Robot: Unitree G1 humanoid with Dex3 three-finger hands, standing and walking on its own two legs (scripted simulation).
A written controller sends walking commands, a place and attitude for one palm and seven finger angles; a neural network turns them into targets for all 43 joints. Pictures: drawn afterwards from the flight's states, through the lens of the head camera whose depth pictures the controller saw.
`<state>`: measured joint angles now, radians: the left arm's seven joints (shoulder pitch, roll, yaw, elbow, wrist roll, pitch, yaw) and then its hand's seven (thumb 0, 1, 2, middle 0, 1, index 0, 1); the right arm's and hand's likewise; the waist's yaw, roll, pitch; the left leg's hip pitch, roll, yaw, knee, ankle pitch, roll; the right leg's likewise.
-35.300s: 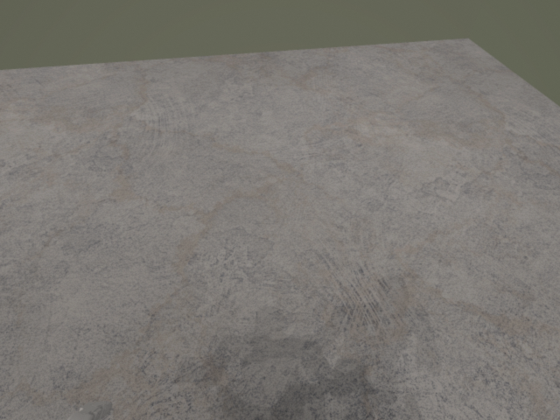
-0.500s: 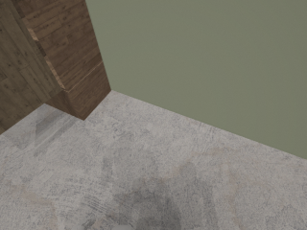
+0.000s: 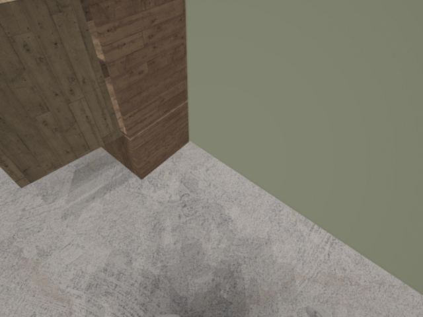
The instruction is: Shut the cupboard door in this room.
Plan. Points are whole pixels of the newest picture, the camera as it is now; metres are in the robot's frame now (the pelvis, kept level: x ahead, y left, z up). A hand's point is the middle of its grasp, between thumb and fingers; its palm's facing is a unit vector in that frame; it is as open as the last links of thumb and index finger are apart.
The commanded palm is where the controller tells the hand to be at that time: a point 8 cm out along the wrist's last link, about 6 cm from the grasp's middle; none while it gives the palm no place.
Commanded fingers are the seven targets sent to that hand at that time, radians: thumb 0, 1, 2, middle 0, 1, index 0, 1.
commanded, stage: walk to a spot facing it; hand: left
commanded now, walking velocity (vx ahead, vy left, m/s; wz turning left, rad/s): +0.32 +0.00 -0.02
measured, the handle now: out of the picture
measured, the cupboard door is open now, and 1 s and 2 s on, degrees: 82 82 82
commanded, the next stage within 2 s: turn to face it in 0.14 s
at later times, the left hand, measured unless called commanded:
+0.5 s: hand (171, 241) +0.30 +0.13 -0.15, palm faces +0.05 -0.98 -0.20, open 7.4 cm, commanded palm none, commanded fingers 0.00 0.90 0.90 -0.20 -0.30 -0.20 -0.30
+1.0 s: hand (115, 282) +0.20 +0.23 -0.16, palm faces +0.41 -0.88 -0.24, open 7.4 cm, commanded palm none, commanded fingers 0.00 0.90 0.90 -0.20 -0.30 -0.20 -0.30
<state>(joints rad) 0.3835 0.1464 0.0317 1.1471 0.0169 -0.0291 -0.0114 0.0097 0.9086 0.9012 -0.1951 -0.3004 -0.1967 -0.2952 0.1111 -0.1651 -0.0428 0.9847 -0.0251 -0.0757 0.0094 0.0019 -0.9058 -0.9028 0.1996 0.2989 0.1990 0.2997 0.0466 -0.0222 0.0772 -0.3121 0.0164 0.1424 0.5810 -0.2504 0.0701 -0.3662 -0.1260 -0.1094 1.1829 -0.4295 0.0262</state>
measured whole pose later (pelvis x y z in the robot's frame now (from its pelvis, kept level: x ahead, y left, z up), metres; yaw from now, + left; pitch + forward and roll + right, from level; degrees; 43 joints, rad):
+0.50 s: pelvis +0.18 -0.05 +0.00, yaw +5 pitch -2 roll +0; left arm 0.08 0.15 0.02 0.96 0.01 -0.06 0.00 0.00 0.91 0.90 -0.19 -0.30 -0.20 -0.30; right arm 0.35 -0.16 -0.05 1.12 -0.01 0.02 0.00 0.01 -0.91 -0.90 0.20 0.30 0.20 0.30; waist -0.06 0.04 0.11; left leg -0.38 0.03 0.03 1.19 -0.50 -0.02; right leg -0.34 -0.11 -0.20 0.59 -0.21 -0.02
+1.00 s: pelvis +0.22 +0.00 +0.01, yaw +22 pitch +1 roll -2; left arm 0.19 0.27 0.08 0.94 0.02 0.05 0.00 0.01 0.91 0.90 -0.19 -0.30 -0.20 -0.30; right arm 0.17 -0.22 -0.05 0.90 -0.02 0.01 0.01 0.00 -0.90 -0.90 0.20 0.30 0.20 0.30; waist 0.01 -0.03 0.06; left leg -0.30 -0.02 0.02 0.48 -0.21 0.06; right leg -0.52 -0.10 -0.04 1.11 -0.36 0.10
